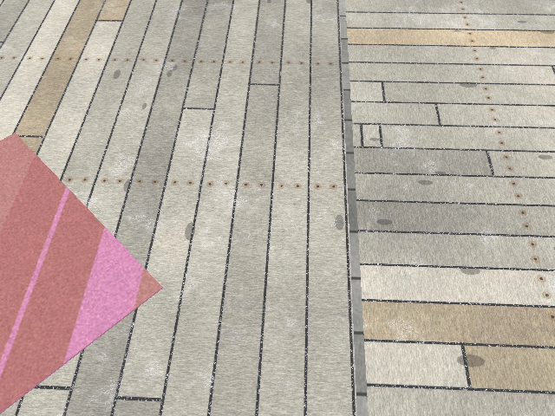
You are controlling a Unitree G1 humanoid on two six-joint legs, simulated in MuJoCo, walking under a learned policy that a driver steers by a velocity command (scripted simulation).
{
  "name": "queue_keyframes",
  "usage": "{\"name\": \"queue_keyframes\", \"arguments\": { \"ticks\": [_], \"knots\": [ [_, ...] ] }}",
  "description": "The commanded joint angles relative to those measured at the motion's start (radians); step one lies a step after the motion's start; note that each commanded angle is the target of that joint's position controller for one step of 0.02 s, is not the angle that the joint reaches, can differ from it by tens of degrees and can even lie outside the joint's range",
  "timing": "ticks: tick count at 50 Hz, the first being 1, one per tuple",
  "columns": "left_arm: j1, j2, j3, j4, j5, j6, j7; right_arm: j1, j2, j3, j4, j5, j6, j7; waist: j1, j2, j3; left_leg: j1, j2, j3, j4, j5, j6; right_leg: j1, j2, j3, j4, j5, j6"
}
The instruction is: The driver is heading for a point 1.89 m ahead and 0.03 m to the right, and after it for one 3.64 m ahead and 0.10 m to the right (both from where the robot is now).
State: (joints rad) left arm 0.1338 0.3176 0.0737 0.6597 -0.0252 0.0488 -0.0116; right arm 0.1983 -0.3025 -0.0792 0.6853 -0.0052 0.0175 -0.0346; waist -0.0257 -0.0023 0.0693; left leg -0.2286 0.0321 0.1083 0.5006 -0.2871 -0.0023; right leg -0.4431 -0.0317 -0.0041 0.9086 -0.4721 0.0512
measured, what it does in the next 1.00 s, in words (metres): walks ahead: right foot, then left foot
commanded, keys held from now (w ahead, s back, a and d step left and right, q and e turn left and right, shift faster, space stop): e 0.32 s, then no key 0.04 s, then w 0.14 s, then w+q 0.50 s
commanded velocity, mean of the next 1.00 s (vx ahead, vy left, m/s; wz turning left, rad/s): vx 0.21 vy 0.00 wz -0.13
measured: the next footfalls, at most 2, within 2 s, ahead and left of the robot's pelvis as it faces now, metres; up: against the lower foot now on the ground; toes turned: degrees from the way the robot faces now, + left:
right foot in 0.10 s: +0.04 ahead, -0.13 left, +0.00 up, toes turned -5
left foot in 0.58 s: +0.10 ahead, +0.07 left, +0.00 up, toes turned -17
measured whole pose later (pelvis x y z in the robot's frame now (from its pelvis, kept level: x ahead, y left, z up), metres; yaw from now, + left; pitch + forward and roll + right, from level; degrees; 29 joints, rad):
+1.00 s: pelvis +0.20 -0.10 -0.01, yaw -4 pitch +2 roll -1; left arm 0.04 0.29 0.05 0.61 -0.01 -0.11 -0.02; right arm 0.48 -0.30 -0.07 0.76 0.03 -0.03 -0.02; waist -0.09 0.01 0.03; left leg -0.07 0.00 -0.21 0.59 -0.49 -0.01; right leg -0.43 0.03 0.01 0.52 -0.12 -0.01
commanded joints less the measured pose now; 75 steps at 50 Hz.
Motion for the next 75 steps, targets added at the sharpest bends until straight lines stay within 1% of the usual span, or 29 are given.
{"name": "queue_keyframes", "arguments": {
  "ticks": [1,4,5,6,7,8,10,18,22,26,29,30,31,32,33,40,43,48,49,50,51,52,54,57,68,71,73,74,75],
  "knots": [
    [-0.014,0.075,0.017,-0.093,-0.007,-0.006,-0.017,-0.043,-0.180,-0.050,-0.068,0.014,-0.004,-0.001,0.002,0.154,-0.145,0.129,0.249,-0.143,-0.091,0.538,0.203,0.055,0.006,-0.050,-0.157,0.072,-0.007],
    [0.084,0.111,0.044,-0.075,0.004,0.005,-0.008,0.004,-0.148,-0.042,-0.039,0.036,-0.012,0.012,0.047,0.084,-0.167,0.015,0.199,-0.036,0.099,0.324,0.086,0.304,0.059,-0.056,-0.465,0.344,-0.079],
    [0.121,0.223,0.074,-0.090,0.004,0.001,0.009,0.023,-0.099,-0.027,-0.053,-0.006,-0.016,0.016,0.039,-0.152,-0.163,-0.236,0.100,0.048,0.366,-0.034,-0.017,0.479,-0.134,0.243,-0.521,0.681,-0.164],
    [0.121,0.295,0.077,-0.120,0.044,-0.019,0.005,-0.065,-0.078,-0.014,-0.118,-0.028,-0.019,0.006,0.064,-0.288,-0.187,-0.444,-0.044,-0.055,0.597,-0.439,-0.073,0.450,-0.380,0.603,-0.549,0.860,-0.402],
    [0.134,0.245,0.064,-0.116,0.056,-0.043,-0.004,-0.106,-0.126,-0.029,-0.116,-0.007,-0.017,0.000,0.108,-0.149,-0.224,-0.446,-0.021,-0.176,0.721,-0.426,-0.073,0.423,-0.371,0.564,-0.570,0.781,-0.443],
    [0.087,0.214,0.051,-0.106,0.046,-0.057,-0.002,-0.102,-0.133,-0.032,-0.110,0.008,-0.013,-0.003,0.068,-0.130,-0.164,-0.458,-0.004,-0.190,0.730,-0.331,-0.061,0.381,-0.305,0.459,-0.566,0.701,-0.384],
    [0.000,0.169,0.039,-0.110,0.014,-0.055,0.013,-0.074,-0.148,-0.043,-0.079,-0.009,-0.007,-0.018,0.027,-0.088,-0.121,-0.444,0.016,-0.198,0.653,-0.173,-0.065,0.332,-0.209,0.361,-0.558,0.616,-0.287],
    [0.022,0.159,0.031,-0.102,0.017,-0.034,0.044,-0.090,-0.081,-0.019,-0.065,0.004,-0.013,-0.004,0.039,-0.126,-0.157,-0.324,-0.033,-0.194,0.393,-0.038,-0.102,0.330,-0.141,0.353,-0.551,0.517,-0.275],
    [0.063,0.154,0.023,-0.080,0.018,-0.037,0.034,-0.118,-0.087,-0.014,-0.078,0.019,-0.033,0.019,0.079,-0.177,-0.115,-0.241,-0.031,-0.160,0.241,-0.070,-0.072,0.251,-0.135,0.440,-0.631,0.000,-0.288],
    [0.080,0.151,0.012,-0.055,0.016,-0.047,0.023,-0.087,-0.078,-0.008,-0.068,0.031,-0.079,0.043,0.064,-0.151,-0.074,-0.113,-0.040,-0.123,0.059,-0.066,-0.013,0.209,-0.135,0.479,-0.630,-0.097,-0.278],
    [0.064,0.090,-0.015,-0.053,0.028,-0.065,0.018,0.030,-0.070,-0.004,-0.020,0.027,-0.105,0.044,0.009,-0.089,-0.089,0.141,0.001,-0.172,-0.095,0.024,0.058,0.080,-0.075,0.395,-0.521,-0.079,-0.212],
    [0.045,0.032,-0.033,-0.064,0.039,-0.078,0.015,0.119,-0.111,-0.008,-0.004,0.020,-0.108,0.039,-0.011,0.038,-0.108,0.239,0.138,-0.358,-0.160,-0.043,0.115,-0.023,-0.001,0.263,-0.299,-0.046,-0.158],
    [0.023,0.048,-0.023,-0.111,0.023,-0.098,0.017,0.163,-0.218,-0.035,0.013,0.005,-0.106,0.047,0.007,0.236,-0.051,0.256,0.281,-0.679,-0.274,-0.248,0.255,-0.220,0.111,0.068,-0.126,-0.046,-0.101],
    [-0.039,0.130,0.000,-0.117,0.009,-0.116,0.022,0.188,-0.185,-0.032,0.014,0.011,-0.109,0.052,-0.040,0.201,0.032,0.241,0.344,-0.810,-0.328,-0.319,0.322,-0.339,0.067,0.081,0.016,-0.129,-0.076],
    [-0.037,0.143,0.008,-0.112,0.000,-0.131,0.016,0.182,-0.150,-0.019,0.013,0.018,-0.112,0.048,-0.029,0.159,0.050,0.257,0.320,-0.766,-0.325,-0.322,0.305,-0.387,0.030,0.104,0.081,-0.066,-0.077],
    [-0.139,0.006,-0.024,-0.112,0.026,-0.171,-0.029,0.194,-0.129,-0.011,0.006,0.026,-0.072,0.013,-0.045,0.136,-0.012,0.165,0.110,-0.402,-0.311,0.158,0.203,-0.175,0.050,0.005,-0.206,0.275,-0.007],
    [-0.172,0.027,-0.017,-0.118,0.012,-0.170,-0.033,0.221,-0.162,-0.023,0.011,0.033,-0.063,0.010,-0.053,0.151,-0.014,0.073,0.122,-0.414,-0.295,0.165,0.191,-0.018,0.075,0.007,-0.327,0.363,0.004],
    [0.045,0.131,0.037,-0.074,0.000,-0.169,-0.004,0.183,-0.136,-0.020,-0.007,0.033,-0.064,0.013,0.096,0.143,-0.108,-0.004,0.091,-0.425,-0.060,0.291,0.101,0.357,0.037,0.040,-0.453,0.370,-0.069],
    [0.209,0.186,0.054,-0.057,0.015,-0.167,0.008,0.175,-0.066,0.003,-0.033,0.012,-0.066,0.017,0.166,0.040,-0.255,-0.120,0.023,-0.365,0.227,0.162,0.064,0.597,-0.122,0.195,-0.456,0.262,-0.130],
    [0.282,0.273,0.067,-0.031,0.043,-0.155,0.003,0.285,0.035,0.032,-0.073,0.038,-0.076,0.011,0.109,-0.310,-0.394,-0.404,-0.106,-0.261,0.567,-0.279,0.012,0.822,-0.367,0.674,-0.592,-0.037,-0.270],
    [0.246,0.184,0.047,-0.034,0.039,-0.156,-0.004,0.298,-0.070,0.009,-0.048,0.066,-0.076,0.008,0.101,-0.271,-0.308,-0.517,-0.042,-0.289,0.734,-0.267,0.004,0.736,-0.383,0.795,-0.671,-0.202,-0.289],
    [0.189,0.119,0.029,-0.036,0.028,-0.154,-0.001,0.217,-0.125,-0.007,-0.048,0.064,-0.072,0.012,0.101,-0.181,-0.176,-0.555,0.002,-0.268,0.773,-0.173,0.010,0.627,-0.351,0.629,-0.667,-0.128,-0.261],
    [0.151,0.063,0.015,-0.020,0.036,-0.149,-0.001,0.120,-0.109,-0.007,-0.045,0.028,-0.071,0.020,0.091,-0.076,-0.068,-0.476,0.060,-0.253,0.708,-0.067,0.014,0.440,-0.247,0.337,-0.659,0.274,-0.215],
    [0.103,0.056,0.015,0.003,0.037,-0.164,0.005,0.104,-0.064,-0.002,-0.065,0.042,-0.052,0.034,0.046,-0.114,-0.045,-0.451,0.091,-0.225,0.670,0.007,0.004,0.358,-0.229,0.227,-0.741,0.327,-0.241],
    [0.171,0.155,0.038,0.101,0.008,-0.146,0.014,-0.193,-0.026,0.028,-0.168,0.031,-0.066,0.090,0.109,-0.028,0.035,-0.440,0.056,-0.102,0.173,0.299,0.031,0.452,-0.224,-0.097,-0.756,0.596,-0.200],
    [0.187,0.192,0.046,0.114,0.000,-0.125,0.020,-0.193,-0.066,0.010,-0.191,0.028,-0.061,0.100,0.073,-0.063,-0.010,-0.346,-0.014,-0.033,0.126,0.183,0.085,0.535,-0.233,-0.154,-0.622,0.972,-0.170],
    [0.181,0.218,0.051,0.109,-0.006,-0.107,0.028,-0.016,-0.133,-0.028,-0.158,0.028,-0.050,0.094,-0.039,-0.083,-0.129,-0.098,-0.095,0.009,0.098,0.126,0.142,0.517,-0.216,-0.191,-0.346,1.216,-0.144],
    [0.177,0.200,0.041,0.098,-0.005,-0.107,0.034,0.158,-0.184,-0.060,-0.117,0.032,-0.040,0.078,-0.132,-0.053,-0.211,0.176,-0.105,-0.032,0.050,0.169,0.183,0.360,-0.184,-0.207,-0.107,1.110,-0.110],
    [0.240,0.077,0.004,0.061,0.039,-0.116,0.030,0.225,-0.274,-0.078,-0.099,0.038,-0.031,0.056,-0.085,0.169,-0.294,0.515,0.125,-0.414,0.048,0.152,0.281,-0.012,-0.078,-0.200,0.245,0.327,-0.061]
  ]
}}
Velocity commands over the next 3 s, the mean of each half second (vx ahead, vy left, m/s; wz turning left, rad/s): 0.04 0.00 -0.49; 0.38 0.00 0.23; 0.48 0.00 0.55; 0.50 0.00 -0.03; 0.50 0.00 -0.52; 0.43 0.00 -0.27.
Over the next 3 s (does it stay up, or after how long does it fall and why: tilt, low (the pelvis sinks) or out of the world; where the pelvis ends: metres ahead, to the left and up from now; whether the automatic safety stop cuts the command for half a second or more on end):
stays up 1.28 -0.06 -0.01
